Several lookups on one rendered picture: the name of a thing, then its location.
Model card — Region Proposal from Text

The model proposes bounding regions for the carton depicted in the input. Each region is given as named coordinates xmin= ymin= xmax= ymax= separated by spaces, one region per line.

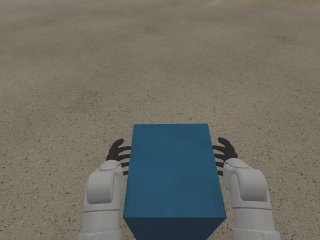
xmin=123 ymin=123 xmax=227 ymax=240

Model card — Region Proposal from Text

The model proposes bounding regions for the left robot hand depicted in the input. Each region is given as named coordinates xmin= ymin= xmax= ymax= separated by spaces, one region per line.
xmin=106 ymin=138 xmax=131 ymax=175

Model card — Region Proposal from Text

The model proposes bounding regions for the robot right forearm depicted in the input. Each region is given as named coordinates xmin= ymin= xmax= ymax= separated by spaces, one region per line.
xmin=223 ymin=158 xmax=281 ymax=240

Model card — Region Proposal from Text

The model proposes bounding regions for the right robot hand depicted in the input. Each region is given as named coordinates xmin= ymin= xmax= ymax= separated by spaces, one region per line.
xmin=212 ymin=137 xmax=238 ymax=176

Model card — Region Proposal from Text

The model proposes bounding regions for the robot left forearm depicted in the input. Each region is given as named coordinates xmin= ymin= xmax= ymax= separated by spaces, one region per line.
xmin=77 ymin=160 xmax=124 ymax=240

